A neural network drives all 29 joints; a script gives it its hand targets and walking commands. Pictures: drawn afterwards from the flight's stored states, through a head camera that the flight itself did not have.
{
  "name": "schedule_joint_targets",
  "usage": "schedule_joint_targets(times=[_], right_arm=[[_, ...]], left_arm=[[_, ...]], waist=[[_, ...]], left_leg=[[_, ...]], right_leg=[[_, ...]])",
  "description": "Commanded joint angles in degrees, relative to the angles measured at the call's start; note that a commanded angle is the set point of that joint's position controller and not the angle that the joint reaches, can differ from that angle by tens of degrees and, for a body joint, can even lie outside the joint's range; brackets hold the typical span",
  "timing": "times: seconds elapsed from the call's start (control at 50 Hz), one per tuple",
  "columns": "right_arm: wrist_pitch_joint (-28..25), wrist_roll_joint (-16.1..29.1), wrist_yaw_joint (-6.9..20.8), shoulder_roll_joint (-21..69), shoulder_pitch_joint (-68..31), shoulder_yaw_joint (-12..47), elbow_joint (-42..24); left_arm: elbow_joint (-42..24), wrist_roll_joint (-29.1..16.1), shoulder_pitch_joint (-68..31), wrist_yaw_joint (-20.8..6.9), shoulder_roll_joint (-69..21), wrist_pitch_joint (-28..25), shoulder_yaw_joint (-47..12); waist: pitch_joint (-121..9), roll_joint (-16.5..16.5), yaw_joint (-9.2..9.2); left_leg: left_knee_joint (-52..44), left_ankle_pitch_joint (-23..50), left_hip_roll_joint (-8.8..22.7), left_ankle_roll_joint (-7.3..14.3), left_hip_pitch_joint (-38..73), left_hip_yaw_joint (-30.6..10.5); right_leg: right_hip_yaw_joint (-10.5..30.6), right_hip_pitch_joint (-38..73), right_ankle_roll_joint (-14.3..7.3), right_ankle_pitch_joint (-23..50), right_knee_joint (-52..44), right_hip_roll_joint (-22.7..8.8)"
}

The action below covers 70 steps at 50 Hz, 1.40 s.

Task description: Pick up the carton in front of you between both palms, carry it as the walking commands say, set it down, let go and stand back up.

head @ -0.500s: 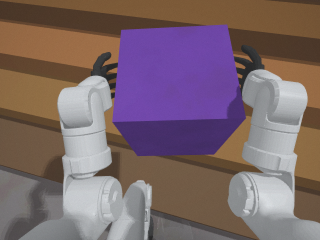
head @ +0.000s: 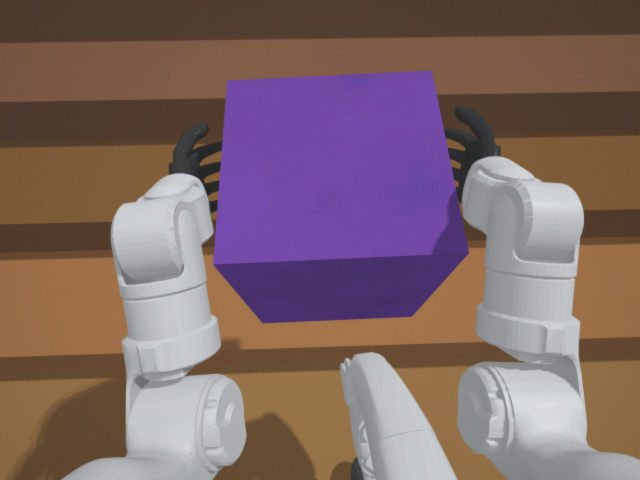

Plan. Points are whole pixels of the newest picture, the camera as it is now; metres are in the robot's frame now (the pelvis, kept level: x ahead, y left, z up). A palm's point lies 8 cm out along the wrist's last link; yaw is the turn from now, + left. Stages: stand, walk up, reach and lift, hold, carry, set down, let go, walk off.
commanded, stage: carry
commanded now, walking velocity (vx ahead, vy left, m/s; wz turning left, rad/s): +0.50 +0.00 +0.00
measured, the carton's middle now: (333, 217) +0.39 -0.06 +0.07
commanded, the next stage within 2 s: none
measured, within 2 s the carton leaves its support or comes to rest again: neither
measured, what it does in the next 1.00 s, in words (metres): climbs: right foot 0.14 m higher, then left foot 0.14 m higher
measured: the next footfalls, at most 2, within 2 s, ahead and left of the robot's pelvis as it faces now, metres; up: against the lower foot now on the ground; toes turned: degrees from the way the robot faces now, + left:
right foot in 0.12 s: +0.28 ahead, -0.09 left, +0.14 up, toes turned -2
left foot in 0.62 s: +0.63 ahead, +0.19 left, +0.28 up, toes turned +10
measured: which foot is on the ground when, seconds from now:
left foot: down 0.00-0.18, up 0.20-0.60, down 0.62-1.00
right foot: up 0.00-0.10, down 0.12-0.62, up 0.64-1.00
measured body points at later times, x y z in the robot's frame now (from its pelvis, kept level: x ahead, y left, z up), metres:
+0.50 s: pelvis +0.33 +0.02 +0.14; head +0.35 +0.01 +0.59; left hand +0.70 +0.23 +0.35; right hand +0.76 -0.07 +0.34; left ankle +0.42 +0.15 -0.35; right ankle +0.24 -0.08 -0.60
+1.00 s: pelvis +0.64 +0.08 +0.28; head +0.69 +0.09 +0.73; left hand +1.05 +0.21 +0.45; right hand +1.03 -0.09 +0.46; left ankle +0.59 +0.18 -0.46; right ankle +0.74 -0.04 -0.20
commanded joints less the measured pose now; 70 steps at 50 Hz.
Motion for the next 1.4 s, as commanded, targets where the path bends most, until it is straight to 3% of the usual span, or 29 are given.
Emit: schedule_joint_targets(times=[0.0,0.04,0.12,0.14,0.16,0.18,0.22,0.28,0.34,0.42,0.5,0.54,0.58,0.6,0.62,0.64,0.76,0.84,0.9,0.98,1.0,1.06,1.08,1.1,1.12,1.14,1.22,1.3,1.38], right_arm=[[3.4,28.2,18.7,60.5,-41.7,40.3,0.0],[4.5,27.8,19.2,58.6,-41.2,36.8,4.8],[7.3,23.1,18.5,55.9,-41.2,29.4,9.9],[7.7,21.6,18.1,55.5,-42.2,27.9,10.1],[7.9,19.8,17.7,54.5,-42.2,26.7,10.5],[8.0,18.5,17.2,54.6,-38.8,25.6,12.2],[7.0,13.6,15.6,51.2,-38.6,20.7,9.8],[6.2,8.9,12.9,45.2,-44.8,16.9,6.3],[6.3,6.0,11.2,41.6,-42.0,15.9,8.8],[9.0,6.1,10.7,44.1,-42.1,17.5,14.1],[10.5,9.2,10.6,48.2,-45.6,19.2,16.7],[11.1,12.5,10.6,52.7,-47.8,21.4,17.0],[10.8,16.8,11.4,58.3,-49.9,24.2,15.3],[10.3,18.9,12.0,60.1,-50.5,25.8,13.2],[9.4,22.0,12.7,62.0,-52.0,26.7,11.4],[8.5,24.2,13.5,65.6,-51.6,28.4,11.4],[4.5,30.8,15.4,71.5,-60.1,35.2,-4.2],[4.3,29.0,15.2,67.3,-55.1,36.7,-5.5],[5.5,27.0,15.3,63.3,-50.5,35.8,-3.7],[7.2,25.8,16.7,60.0,-48.4,34.2,0.3],[7.6,25.4,17.0,59.6,-49.0,33.3,1.7],[9.2,21.8,17.3,58.2,-44.1,29.2,7.8],[9.1,21.0,17.3,58.7,-45.2,27.9,8.7],[8.8,19.5,17.1,58.0,-44.4,26.8,9.4],[8.4,18.2,16.9,58.8,-41.5,26.8,10.5],[7.7,16.6,16.3,57.7,-39.6,24.6,11.9],[7.0,13.5,13.6,54.5,-46.1,23.3,3.2],[6.9,11.1,11.2,50.2,-43.8,23.9,2.8],[9.0,10.7,10.7,49.1,-41.5,25.0,7.4]], left_arm=[[5.2,-15.6,-37.4,-6.4,-42.0,-0.8,-35.8],[7.2,-15.8,-40.5,-5.5,-41.0,0.4,-34.8],[10.3,-22.7,-46.6,-5.6,-47.4,3.7,-37.5],[9.8,-24.7,-48.5,-6.2,-49.7,3.7,-38.1],[10.1,-27.9,-48.5,-7.1,-53.0,3.6,-39.1],[11.0,-30.1,-47.5,-7.8,-54.2,2.8,-38.4],[5.9,-37.3,-58.0,-9.7,-60.7,1.8,-41.2],[0.7,-45.1,-73.4,-11.5,-66.2,1.1,-44.2],[4.9,-44.4,-70.7,-11.6,-63.9,2.3,-39.8],[14.5,-38.3,-62.2,-11.7,-59.9,4.6,-31.7],[17.2,-34.7,-61.0,-12.4,-58.4,5.9,-27.5],[17.1,-32.4,-60.9,-12.2,-56.9,6.5,-25.6],[16.5,-29.2,-59.5,-11.9,-55.6,6.8,-24.7],[16.5,-27.6,-57.3,-11.7,-54.8,6.7,-24.3],[16.7,-25.0,-53.7,-11.3,-55.4,6.2,-24.7],[18.2,-22.0,-50.8,-10.6,-52.2,5.8,-22.6],[9.2,-19.3,-52.0,-7.9,-50.3,2.6,-26.2],[8.4,-18.2,-46.0,-7.3,-48.5,1.9,-29.2],[8.0,-18.6,-45.6,-7.3,-47.6,2.7,-31.9],[10.2,-20.2,-47.5,-6.8,-46.5,4.1,-33.7],[11.1,-20.9,-47.7,-6.8,-46.9,4.4,-34.9],[14.9,-25.0,-47.3,-7.1,-52.6,5.1,-36.0],[14.6,-26.4,-49.4,-7.5,-55.0,4.7,-36.1],[14.3,-28.4,-49.2,-8.1,-57.0,4.3,-37.2],[13.3,-30.7,-49.9,-8.7,-58.1,3.5,-37.1],[11.9,-32.7,-51.2,-9.4,-60.8,2.7,-37.7],[0.7,-40.3,-66.0,-11.4,-65.6,1.2,-41.2],[1.1,-40.2,-63.6,-11.8,-62.9,2.5,-39.3],[8.2,-36.5,-57.5,-11.9,-57.3,4.8,-35.5]], waist=[[-29.7,1.2,3.92],[-23.7,1.1,7.02],[-35.8,15.5,19.48],[-40.2,7.2,23.58],[-39.6,-1.0,26.11],[-42.2,-19.2,19.00],[-43.4,-3.6,17.64],[-29.8,5.3,13.52],[-27.1,3.5,14.87],[-26.8,-5.2,20.57],[-19.6,-6.4,15.79],[-27.0,-16.1,11.89],[-39.0,-23.3,1.05],[-44.5,-16.4,-3.04],[-51.4,7.5,4.74],[-59.0,8.8,3.63],[-40.0,0.3,5.01],[-38.3,-0.6,4.29],[-34.0,0.2,1.11],[-25.9,1.3,6.62],[-26.2,6.3,8.64],[-37.7,16.7,17.11],[-43.4,9.4,20.90],[-45.7,6.1,24.45],[-46.3,-12.1,18.25],[-52.2,-14.6,18.37],[-37.0,-4.8,17.09],[-33.2,-2.8,15.90],[-29.7,-8.2,19.72]], left_leg=[[-4.0,32.0,14.7,7.4,34.5,-21.0],[-15.6,33.9,11.7,6.1,13.9,-12.5],[6.4,105.4,14.3,1.7,7.2,0.4],[24.9,103.2,9.7,-4.4,7.0,2.7],[48.6,58.1,4.4,-6.2,-2.9,-0.9],[77.0,1.6,-6.5,-10.7,-22.6,-8.0],[92.2,-1.2,-3.0,-5.3,-34.5,-18.1],[80.9,0.1,3.4,-1.1,-38.5,-12.9],[69.7,-1.0,5.5,-1.5,-39.8,-5.8],[87.9,-14.9,8.5,-1.0,-70.3,-6.4],[53.6,-12.5,11.4,-1.8,-49.7,0.4],[42.1,-0.1,2.6,0.5,-18.0,10.4],[29.1,7.3,-1.5,0.5,-3.2,10.7],[12.1,11.5,-3.4,-1.1,11.2,4.0],[6.4,35.0,21.5,10.5,30.3,-38.4],[2.2,33.3,22.0,15.8,28.2,-51.9],[-0.2,8.5,19.7,7.1,21.0,-31.2],[-2.4,23.1,22.6,9.7,26.9,-24.8],[-4.5,14.7,26.3,10.4,40.2,-27.0],[-18.9,8.4,15.3,4.5,14.8,-9.6],[-20.7,20.4,12.4,4.0,2.3,0.4],[0.5,91.1,13.9,2.2,11.2,6.1],[18.4,93.1,10.2,-1.3,14.6,7.0],[32.5,75.5,8.6,-3.7,9.1,2.6],[54.2,5.5,-0.4,-8.3,-17.1,-2.4],[75.7,0.6,-4.7,-7.4,-25.5,-14.0],[77.8,-1.8,1.8,-1.0,-43.2,-13.6],[66.1,-4.1,5.0,-1.3,-45.5,-8.3],[89.9,-15.6,7.3,-0.9,-70.4,-6.5]], right_leg=[[-2.7,-19.0,-1.3,-2.8,3.8,-2.6],[-7.2,2.0,-0.9,0.5,-19.6,-2.7],[-12.7,39.0,-3.1,13.8,-42.0,6.1],[-7.8,50.4,-4.1,20.6,-56.1,7.0],[7.7,59.7,-7.1,32.4,-72.6,1.3],[38.5,70.4,-19.3,77.5,-73.2,-15.9],[45.4,69.0,-19.1,41.5,-75.4,-17.0],[30.2,57.4,-8.6,12.3,-79.2,-13.9],[23.0,58.6,-8.4,25.2,-81.0,-13.9],[25.9,82.0,-12.1,32.2,-82.8,-19.2],[9.9,62.2,-6.7,30.5,-96.6,-12.3],[-1.7,50.0,-5.4,77.1,-92.8,-10.6],[-4.8,58.3,-0.8,102.6,-67.3,-10.8],[-3.9,55.0,2.0,89.3,-48.7,-7.7],[2.6,31.2,6.9,16.6,-22.9,2.7],[15.3,30.2,5.5,13.9,-3.1,6.6],[10.8,6.0,0.1,10.8,2.8,-2.2],[4.3,-3.3,-0.7,4.3,2.1,-3.8],[7.2,-27.2,-1.6,-8.1,17.3,-5.8],[-2.7,-2.8,0.2,0.7,-15.5,-8.2],[-6.1,14.8,-0.7,5.8,-26.6,-6.6],[-14.5,33.4,-2.3,13.8,-39.5,4.0],[-12.7,44.1,-2.1,19.8,-54.8,5.8],[-3.4,53.4,-1.8,22.8,-67.8,4.4],[29.1,73.9,-10.1,67.5,-71.6,-14.6],[42.7,77.3,-16.4,72.6,-71.4,-18.7],[31.8,70.0,-7.8,23.5,-73.5,-15.7],[23.8,70.6,-6.9,25.0,-78.8,-17.0],[25.5,83.0,-11.4,30.6,-83.5,-22.4]])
